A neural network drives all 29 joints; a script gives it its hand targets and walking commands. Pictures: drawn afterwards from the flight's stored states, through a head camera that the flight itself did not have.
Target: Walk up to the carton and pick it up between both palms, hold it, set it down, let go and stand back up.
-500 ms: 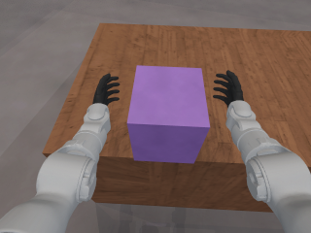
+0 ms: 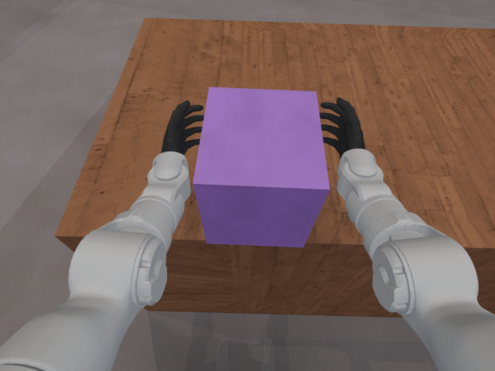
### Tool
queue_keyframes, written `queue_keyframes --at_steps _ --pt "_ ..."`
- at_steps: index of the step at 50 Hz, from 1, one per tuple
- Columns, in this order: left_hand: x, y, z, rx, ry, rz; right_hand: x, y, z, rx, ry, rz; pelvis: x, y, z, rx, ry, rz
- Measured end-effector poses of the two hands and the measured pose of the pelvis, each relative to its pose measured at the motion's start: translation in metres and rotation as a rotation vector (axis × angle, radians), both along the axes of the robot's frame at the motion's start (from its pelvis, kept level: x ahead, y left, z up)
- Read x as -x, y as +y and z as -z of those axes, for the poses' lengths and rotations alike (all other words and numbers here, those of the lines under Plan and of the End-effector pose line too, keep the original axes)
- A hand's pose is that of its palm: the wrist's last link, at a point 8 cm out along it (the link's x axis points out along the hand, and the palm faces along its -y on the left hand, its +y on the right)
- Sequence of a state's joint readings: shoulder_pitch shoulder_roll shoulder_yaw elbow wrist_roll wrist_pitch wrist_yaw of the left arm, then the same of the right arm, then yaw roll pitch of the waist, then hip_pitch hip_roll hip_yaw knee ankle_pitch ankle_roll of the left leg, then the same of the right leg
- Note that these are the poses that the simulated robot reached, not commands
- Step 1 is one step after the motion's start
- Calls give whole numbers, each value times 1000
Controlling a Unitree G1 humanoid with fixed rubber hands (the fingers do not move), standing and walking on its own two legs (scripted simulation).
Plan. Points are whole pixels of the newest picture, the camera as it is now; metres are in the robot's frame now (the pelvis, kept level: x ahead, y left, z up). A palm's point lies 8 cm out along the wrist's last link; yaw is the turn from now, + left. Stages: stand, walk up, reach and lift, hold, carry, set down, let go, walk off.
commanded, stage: reach and lift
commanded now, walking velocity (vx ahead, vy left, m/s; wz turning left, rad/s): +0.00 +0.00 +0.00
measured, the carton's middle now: (258, 171) +0.45 +0.01 +0.02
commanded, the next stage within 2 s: none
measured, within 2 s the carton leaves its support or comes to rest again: neither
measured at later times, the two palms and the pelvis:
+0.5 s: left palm (177, 158) +0.43 +0.14 +0.08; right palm (349, 162) +0.43 -0.13 +0.08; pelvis +0.03 +0.00 +0.02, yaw +0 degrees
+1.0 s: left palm (176, 161) +0.43 +0.14 +0.08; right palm (349, 164) +0.43 -0.13 +0.08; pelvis +0.03 +0.00 +0.03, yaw +0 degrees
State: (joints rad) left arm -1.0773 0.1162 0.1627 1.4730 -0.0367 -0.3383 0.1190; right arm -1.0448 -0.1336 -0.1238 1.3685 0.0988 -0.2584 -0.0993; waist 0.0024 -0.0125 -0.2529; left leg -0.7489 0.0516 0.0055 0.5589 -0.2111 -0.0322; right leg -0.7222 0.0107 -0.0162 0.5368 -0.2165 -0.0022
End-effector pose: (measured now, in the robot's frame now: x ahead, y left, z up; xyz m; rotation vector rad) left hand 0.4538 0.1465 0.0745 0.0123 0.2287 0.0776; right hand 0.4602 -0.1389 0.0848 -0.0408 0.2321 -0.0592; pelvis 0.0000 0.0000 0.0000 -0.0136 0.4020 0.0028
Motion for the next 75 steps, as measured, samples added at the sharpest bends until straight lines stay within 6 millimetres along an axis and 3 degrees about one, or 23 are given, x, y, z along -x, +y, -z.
queue_keyframes --at_steps 8,17,25,37,75 --pt "1 0 -1 -6 3 -8 6 8 1 1 -13 42 -6 4 -11 1 -64 6" --pt "13 -6 -2 -42 13 8 27 5 4 27 -43 96 -22 8 -22 -3 -189 1" --pt "19 -6 -2 -45 27 -1 30 4 3 55 -42 67 -30 3 -24 -5 -251 6" --pt "25 -6 -4 -68 19 -8 32 5 1 62 -61 57 -28 -3 -25 -14 -260 -9" --pt "26 -5 -2 -44 25 -13 35 6 2 54 -75 66 -27 1 -26 -14 -254 -14"
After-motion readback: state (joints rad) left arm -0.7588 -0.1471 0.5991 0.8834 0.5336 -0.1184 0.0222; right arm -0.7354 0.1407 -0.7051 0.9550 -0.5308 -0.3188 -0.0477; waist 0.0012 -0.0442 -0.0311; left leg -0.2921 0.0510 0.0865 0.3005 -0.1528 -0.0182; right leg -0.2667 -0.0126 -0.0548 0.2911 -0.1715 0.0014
